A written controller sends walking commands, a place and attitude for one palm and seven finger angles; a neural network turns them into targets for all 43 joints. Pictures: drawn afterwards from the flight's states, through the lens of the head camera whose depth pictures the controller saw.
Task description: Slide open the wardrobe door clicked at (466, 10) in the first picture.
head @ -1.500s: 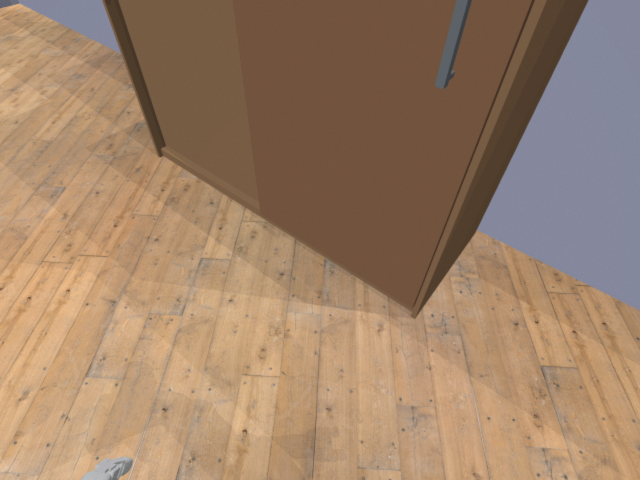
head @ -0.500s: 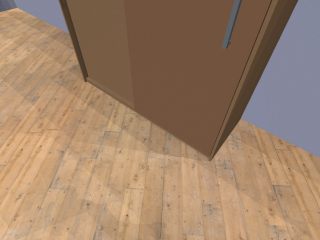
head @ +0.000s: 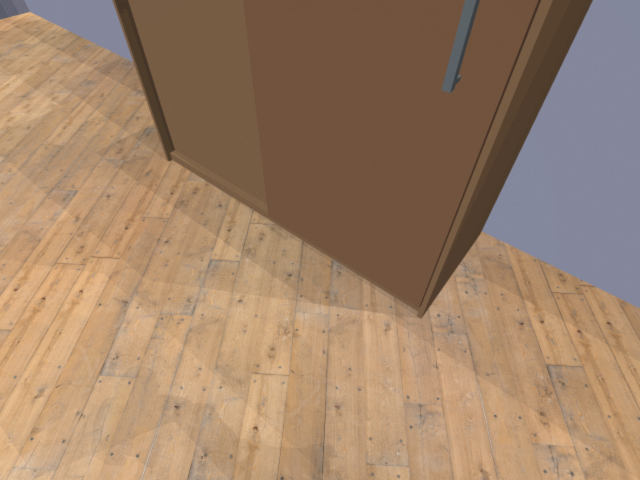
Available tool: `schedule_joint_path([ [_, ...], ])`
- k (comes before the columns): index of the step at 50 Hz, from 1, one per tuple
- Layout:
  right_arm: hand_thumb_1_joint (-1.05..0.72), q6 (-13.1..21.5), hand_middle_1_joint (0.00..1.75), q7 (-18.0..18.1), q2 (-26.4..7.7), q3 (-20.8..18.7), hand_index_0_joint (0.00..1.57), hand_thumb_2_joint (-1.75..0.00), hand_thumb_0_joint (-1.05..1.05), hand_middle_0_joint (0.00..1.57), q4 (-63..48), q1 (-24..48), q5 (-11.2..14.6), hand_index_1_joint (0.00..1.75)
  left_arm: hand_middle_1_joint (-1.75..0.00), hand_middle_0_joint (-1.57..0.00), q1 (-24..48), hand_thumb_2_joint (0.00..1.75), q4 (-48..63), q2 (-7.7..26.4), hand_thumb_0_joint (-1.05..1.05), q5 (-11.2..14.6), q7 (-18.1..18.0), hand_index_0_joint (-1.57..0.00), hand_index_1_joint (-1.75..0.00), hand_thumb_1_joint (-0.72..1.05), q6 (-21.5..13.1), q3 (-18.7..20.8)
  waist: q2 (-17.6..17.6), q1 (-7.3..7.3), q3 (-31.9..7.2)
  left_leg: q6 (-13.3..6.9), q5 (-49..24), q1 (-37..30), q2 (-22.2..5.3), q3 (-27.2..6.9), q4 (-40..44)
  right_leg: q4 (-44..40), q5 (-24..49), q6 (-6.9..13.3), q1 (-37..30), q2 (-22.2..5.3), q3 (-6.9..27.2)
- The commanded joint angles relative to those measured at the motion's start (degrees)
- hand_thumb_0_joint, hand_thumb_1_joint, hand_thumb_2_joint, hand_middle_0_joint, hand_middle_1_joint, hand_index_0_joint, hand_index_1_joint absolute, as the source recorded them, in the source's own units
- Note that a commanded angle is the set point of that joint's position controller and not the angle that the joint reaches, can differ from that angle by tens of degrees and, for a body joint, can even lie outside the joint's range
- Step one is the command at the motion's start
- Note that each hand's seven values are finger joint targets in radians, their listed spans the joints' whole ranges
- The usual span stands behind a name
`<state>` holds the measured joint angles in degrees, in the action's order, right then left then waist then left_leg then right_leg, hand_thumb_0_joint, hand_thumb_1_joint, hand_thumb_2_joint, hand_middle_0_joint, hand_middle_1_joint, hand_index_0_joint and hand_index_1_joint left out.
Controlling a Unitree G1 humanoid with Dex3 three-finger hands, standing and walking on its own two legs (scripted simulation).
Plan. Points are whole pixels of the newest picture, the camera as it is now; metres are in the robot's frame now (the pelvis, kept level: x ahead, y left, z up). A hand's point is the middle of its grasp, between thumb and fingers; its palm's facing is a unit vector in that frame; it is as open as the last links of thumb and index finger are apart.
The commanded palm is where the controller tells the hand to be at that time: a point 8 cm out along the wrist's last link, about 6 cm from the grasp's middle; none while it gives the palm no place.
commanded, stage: walk to a spot facing it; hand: right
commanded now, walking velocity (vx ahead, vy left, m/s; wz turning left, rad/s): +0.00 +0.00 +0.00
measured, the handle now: (465, 36) +0.85 -0.23 +0.19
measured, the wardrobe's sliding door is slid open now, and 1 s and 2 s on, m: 0.00 0.00 0.00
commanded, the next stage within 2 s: none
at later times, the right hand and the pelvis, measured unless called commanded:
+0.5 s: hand out of the picture +0.05 -0.17 -0.18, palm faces -0.14 +0.95 -0.27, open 7.4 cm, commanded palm none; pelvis -0.02 +0.02 -0.02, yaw +11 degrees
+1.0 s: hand (468, 479) +0.18 -0.21 -0.18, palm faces -0.40 +0.90 -0.18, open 7.4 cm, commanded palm none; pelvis +0.04 -0.03 +0.00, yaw +29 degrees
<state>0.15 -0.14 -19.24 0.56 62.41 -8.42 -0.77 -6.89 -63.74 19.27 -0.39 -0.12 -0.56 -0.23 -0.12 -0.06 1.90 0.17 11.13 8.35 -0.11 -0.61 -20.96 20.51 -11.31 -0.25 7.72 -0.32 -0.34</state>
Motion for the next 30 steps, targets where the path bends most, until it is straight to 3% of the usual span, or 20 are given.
schedule_joint_path([
  [1,-0.90,1.6,0.30,0.9,-11.9,-2.2,0.20,-0.90,0.00,0.20,-3.9,2.2,0.1,0.30,-0.30,-0.20,2.2,0.90,3.4,11.5,0.00,0.0,-0.7,-0.20,-0.30,0.90,-1.5,2.1,-0.6,0.08,-3.8,-1.8,-7.8,-0.4,-6.7,-5.6,3.2,-3.2,7.8,1.7,-1.1,-6.6,5.5],
  [4,-0.90,1.2,0.30,0.8,-11.7,-2.4,0.20,-0.90,0.00,0.20,-4.2,2.2,0.1,0.30,-0.30,-0.20,2.1,0.90,3.5,11.5,0.00,-0.1,-0.9,-0.20,-0.30,0.90,-1.5,2.4,0.1,0.12,-3.6,-2.0,-9.9,1.0,-6.4,-6.3,2.3,-2.1,8.5,1.6,-2.3,-7.0,4.3],
  [7,-0.90,-0.7,0.30,1.1,-5.9,-1.8,0.20,-0.90,0.00,0.20,-4.8,-1.2,0.0,0.30,-0.30,-0.20,-2.1,0.90,4.0,5.1,0.00,-0.2,-1.3,-0.20,-0.30,0.90,-0.3,1.7,-0.4,0.52,-3.9,-1.3,-13.4,3.4,-5.8,-7.0,-1.8,1.2,8.8,0.6,-1.9,-7.5,1.5],
  [10,-0.90,-1.7,0.30,0.8,-5.7,-2.6,0.20,-0.90,0.00,0.20,-7.2,-2.5,-0.2,0.30,-0.30,-0.20,-3.2,0.90,6.3,6.1,0.00,-0.3,-1.7,-0.20,-0.30,0.90,0.5,3.0,1.8,0.58,-3.2,-1.1,-12.3,8.0,-3.6,-6.7,-7.2,2.4,7.7,1.6,-1.7,-9.6,1.7],
  [13,-0.90,-2.5,0.30,0.2,-4.2,-3.2,0.20,-0.90,0.00,0.20,-9.6,-3.7,-0.4,0.30,-0.30,-0.20,-2.2,0.90,9.0,7.4,0.00,-0.4,-1.9,-0.20,-0.30,0.90,0.8,4.2,6.7,0.07,-1.7,-0.2,-3.5,12.5,-0.5,-3.8,-17.2,0.8,6.7,4.9,0.6,-14.8,4.3],
  [14,-0.90,-2.7,0.30,0.1,-3.4,-3.4,0.20,-0.90,0.00,0.20,-10.3,-4.3,-0.4,0.30,-0.30,-0.20,-1.8,0.90,9.7,7.5,0.00,-0.5,-1.8,-0.20,-0.30,0.90,0.6,4.6,9.3,-0.17,-1.4,0.3,6.8,13.9,0.4,-1.9,-23.1,-0.3,9.5,7.0,1.3,-17.7,5.5],
  [15,-0.90,-2.9,0.30,0.0,-2.7,-3.7,0.20,-0.90,0.00,0.20,-11.0,-4.7,-0.4,0.30,-0.30,-0.20,-1.6,0.90,10.4,7.4,0.00,-0.5,-1.7,-0.20,-0.30,0.90,0.5,4.8,10.8,-0.36,-2.2,0.7,14.5,14.4,0.0,-0.6,-27.8,-0.6,13.0,9.2,1.5,-20.2,6.0],
  [16,-0.90,-3.0,0.30,-0.2,-2.3,-4.1,0.20,-0.90,0.00,0.20,-11.7,-4.9,-0.4,0.30,-0.30,-0.20,-0.9,0.90,11.2,7.0,0.00,-0.6,-1.8,-0.20,-0.30,0.90,0.4,5.0,10.7,-0.64,-1.5,0.6,17.6,13.2,-1.5,-0.8,-29.4,0.0,14.8,10.1,3.8,-21.5,5.4],
  [17,-0.90,-2.9,0.30,-0.4,-1.7,-4.4,0.20,-0.90,0.00,0.20,-11.9,-6.5,-0.4,0.30,-0.30,-0.20,0.6,0.90,11.8,6.8,0.00,-0.8,-1.8,-0.20,-0.30,0.90,0.5,5.1,9.1,-2.02,-1.0,0.3,16.5,10.1,-2.5,-0.5,-26.4,2.7,15.5,9.0,6.3,-20.8,3.0],
  [18,-0.90,-2.6,0.30,-0.5,-1.2,-4.7,0.20,-0.90,0.00,0.20,-11.2,-10.3,-0.4,0.30,-0.30,-0.20,2.2,0.90,12.4,6.6,0.00,-0.9,-1.7,-0.20,-0.30,0.90,0.6,5.2,7.5,-3.98,-1.7,0.3,11.2,5.9,-2.4,0.5,-20.6,7.9,13.4,6.7,8.0,-18.8,-0.2],
  [19,-0.90,-2.0,0.30,-0.5,-2.3,-5.2,0.20,-0.90,0.00,0.20,-10.4,-14.1,-0.7,0.30,-0.30,-0.20,2.5,0.90,13.0,5.7,0.00,-0.6,-1.5,-0.20,-0.30,0.90,1.0,5.3,2.0,-5.41,-2.2,0.2,0.3,1.4,-3.0,-0.7,-10.2,18.0,7.1,3.0,11.4,-14.4,-4.2],
  [20,-0.90,-0.9,0.30,0.4,-8.8,-6.4,0.20,-0.90,0.00,0.20,-10.8,-14.5,-1.5,0.30,-0.30,-0.20,-0.3,0.90,14.3,0.7,0.00,-0.2,-1.2,-0.20,-0.30,0.90,1.6,4.7,-20.3,-4.15,-2.0,-3.2,-13.9,-1.8,-15.5,-23.0,1.4,34.4,-14.7,-2.2,23.0,-4.2,-9.2],
  [21,-0.90,-1.1,0.30,0.9,-9.5,-6.2,0.20,-0.90,0.00,0.20,-11.5,-15.0,-0.5,0.30,-0.30,-0.20,1.1,0.90,15.6,0.8,0.00,-0.1,-1.3,-0.20,-0.30,0.90,2.0,4.7,-17.5,-4.56,-2.0,-9.1,-16.7,2.9,-20.6,-29.1,4.9,41.5,-22.4,-2.2,23.6,-2.1,-1.8],
  [22,-0.90,-1.1,0.30,1.3,-8.2,-6.5,0.20,-0.90,0.00,0.20,-12.4,-12.5,-0.5,0.30,-0.30,-0.20,1.8,0.90,15.1,0.8,0.00,-0.1,-1.4,-0.20,-0.30,0.90,2.3,4.8,-14.1,-3.59,-1.5,-9.3,-7.3,5.3,-18.3,-30.6,6.6,45.4,-19.1,-1.8,24.3,-2.5,2.4],
  [23,-0.90,-1.2,0.30,1.2,-7.0,-6.3,0.20,-0.90,0.00,0.20,-13.2,-8.9,-0.5,0.30,-0.30,-0.20,1.8,0.90,14.8,1.2,0.00,-0.2,-1.2,-0.20,-0.30,0.90,2.2,5.1,-11.5,-2.22,0.8,-9.7,-2.6,7.0,-16.3,-28.3,6.2,46.8,-15.0,-1.9,25.0,-3.5,3.3],
  [25,-0.90,-0.7,0.30,1.2,-4.6,-5.9,0.20,-0.90,0.00,0.20,-14.1,-6.8,-0.2,0.30,-0.30,-0.20,-0.2,0.90,13.5,0.5,0.00,-0.5,-0.9,-0.20,-0.30,0.90,1.9,5.1,-6.3,-0.67,-1.5,-9.1,-7.2,5.3,-12.4,-22.3,3.8,45.3,-9.5,-2.7,23.1,-4.1,2.5],
  [28,-0.90,-0.5,0.30,1.1,-4.0,-6.2,0.20,-0.90,0.00,0.20,-13.4,-9.1,-0.2,0.30,-0.30,-0.20,-0.9,0.90,13.0,-0.6,0.00,-0.6,-1.2,-0.20,-0.30,0.90,2.0,4.9,-6.4,-1.33,-5.4,-8.9,-10.8,0.4,-11.0,-21.2,2.3,42.7,-8.8,-3.5,23.2,-3.2,2.0],
  [30,-0.90,-0.4,0.30,0.9,-3.7,-6.5,0.20,-0.90,0.00,0.20,-12.7,-11.2,-0.3,0.30,-0.30,-0.20,-0.5,0.90,13.2,-0.9,0.00,-0.8,-1.1,-0.20,-0.30,0.90,1.8,4.8,-5.5,-2.23,-6.3,-9.1,-5.2,-2.3,-10.1,-22.1,3.5,40.3,-9.0,-3.8,23.8,-3.2,1.3],
])
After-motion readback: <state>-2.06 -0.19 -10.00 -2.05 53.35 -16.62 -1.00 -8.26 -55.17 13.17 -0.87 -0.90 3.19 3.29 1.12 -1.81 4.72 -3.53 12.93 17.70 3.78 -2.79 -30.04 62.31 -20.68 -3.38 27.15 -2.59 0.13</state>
